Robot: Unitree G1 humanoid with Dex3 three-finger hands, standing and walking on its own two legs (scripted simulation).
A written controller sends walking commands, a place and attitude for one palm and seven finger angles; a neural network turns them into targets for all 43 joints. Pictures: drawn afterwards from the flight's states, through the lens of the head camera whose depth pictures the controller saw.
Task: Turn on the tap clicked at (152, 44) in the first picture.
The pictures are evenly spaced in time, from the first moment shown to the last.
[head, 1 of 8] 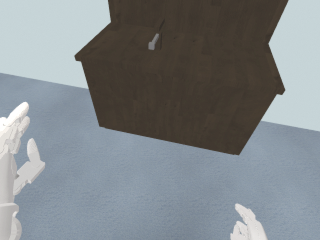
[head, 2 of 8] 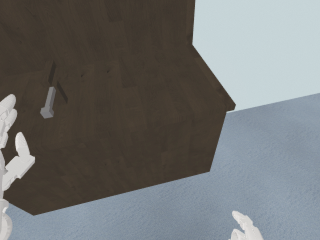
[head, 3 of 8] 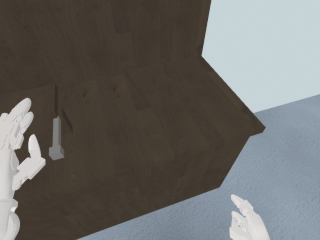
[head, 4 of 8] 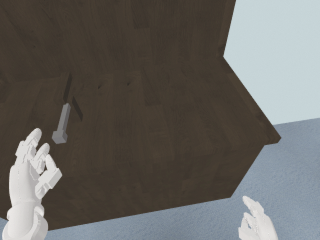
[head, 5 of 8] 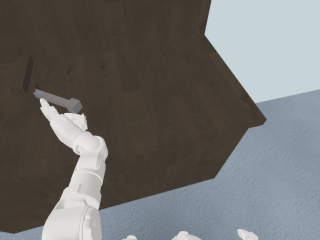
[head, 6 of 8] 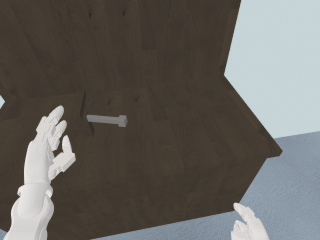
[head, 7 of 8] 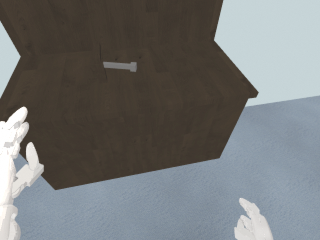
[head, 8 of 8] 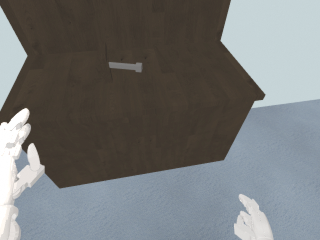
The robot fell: no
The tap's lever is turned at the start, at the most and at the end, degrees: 0 72 72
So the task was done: yes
